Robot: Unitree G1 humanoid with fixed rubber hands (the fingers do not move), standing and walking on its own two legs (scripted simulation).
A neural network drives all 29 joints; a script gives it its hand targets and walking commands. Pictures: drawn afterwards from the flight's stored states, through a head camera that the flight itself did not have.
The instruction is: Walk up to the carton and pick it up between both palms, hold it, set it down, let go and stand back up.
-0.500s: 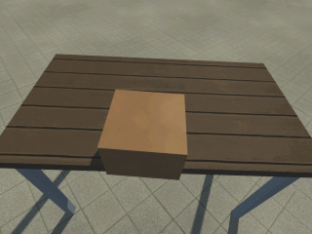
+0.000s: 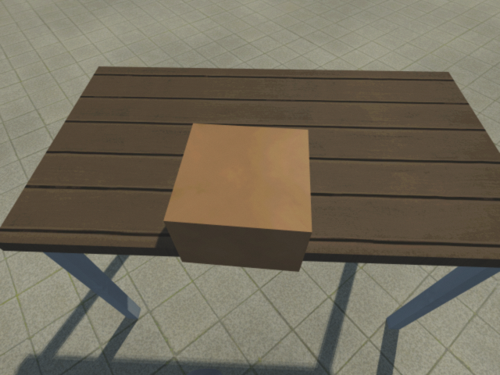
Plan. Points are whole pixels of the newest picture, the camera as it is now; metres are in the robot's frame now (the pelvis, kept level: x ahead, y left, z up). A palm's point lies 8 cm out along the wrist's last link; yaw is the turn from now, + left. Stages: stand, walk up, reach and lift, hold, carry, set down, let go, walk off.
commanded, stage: walk up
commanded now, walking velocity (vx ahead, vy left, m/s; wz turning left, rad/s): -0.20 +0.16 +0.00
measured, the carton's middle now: (244, 195) +0.41 +0.04 +0.01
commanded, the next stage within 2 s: none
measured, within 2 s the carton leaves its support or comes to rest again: neither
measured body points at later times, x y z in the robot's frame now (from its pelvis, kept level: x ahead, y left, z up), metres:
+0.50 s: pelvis -0.05 +0.11 +0.00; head -0.04 +0.13 +0.45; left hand -0.03 +0.34 -0.17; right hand -0.02 -0.11 -0.15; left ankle -0.06 +0.23 -0.74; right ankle -0.08 -0.02 -0.71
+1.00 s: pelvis -0.03 +0.03 -0.01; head -0.01 +0.02 +0.44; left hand +0.05 +0.28 -0.15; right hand -0.11 -0.20 -0.17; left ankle -0.06 +0.23 -0.74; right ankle +0.02 -0.10 -0.74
